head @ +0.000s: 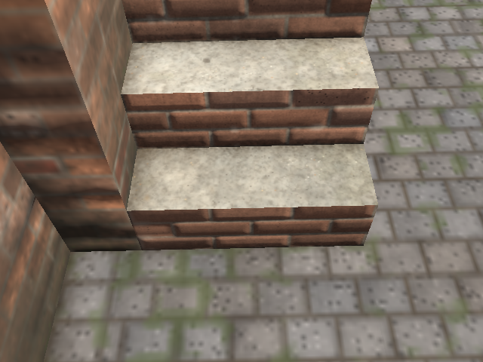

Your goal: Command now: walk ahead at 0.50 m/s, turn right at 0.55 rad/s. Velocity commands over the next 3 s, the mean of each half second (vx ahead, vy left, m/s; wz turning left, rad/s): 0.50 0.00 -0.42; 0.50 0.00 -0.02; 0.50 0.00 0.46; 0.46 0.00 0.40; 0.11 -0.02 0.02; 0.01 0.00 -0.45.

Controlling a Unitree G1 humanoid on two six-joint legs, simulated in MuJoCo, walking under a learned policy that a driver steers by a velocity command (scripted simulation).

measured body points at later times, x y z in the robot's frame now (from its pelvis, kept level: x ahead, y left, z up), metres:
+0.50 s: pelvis +0.29 +0.03 +0.01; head +0.31 +0.03 +0.46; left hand +0.44 +0.27 -0.11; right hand +0.34 -0.27 -0.09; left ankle +0.36 +0.12 -0.73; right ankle +0.15 -0.07 -0.63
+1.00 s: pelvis +0.50 -0.09 +0.02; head +0.50 -0.11 +0.47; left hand +0.69 +0.14 -0.07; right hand +0.51 -0.37 -0.12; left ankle +0.48 +0.08 -0.63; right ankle +0.52 -0.18 -0.73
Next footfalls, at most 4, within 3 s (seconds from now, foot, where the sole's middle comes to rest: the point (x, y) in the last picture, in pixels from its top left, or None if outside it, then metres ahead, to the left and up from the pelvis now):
0.36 left None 0.39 0.11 -0.76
0.84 right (326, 321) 0.56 -0.19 -0.76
1.48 left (238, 201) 0.81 0.05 -0.55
2.00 right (288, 72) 1.09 -0.10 -0.33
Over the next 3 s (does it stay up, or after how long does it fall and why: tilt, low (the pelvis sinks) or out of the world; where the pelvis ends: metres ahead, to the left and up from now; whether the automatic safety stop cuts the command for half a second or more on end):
stays up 1.06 -0.03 0.43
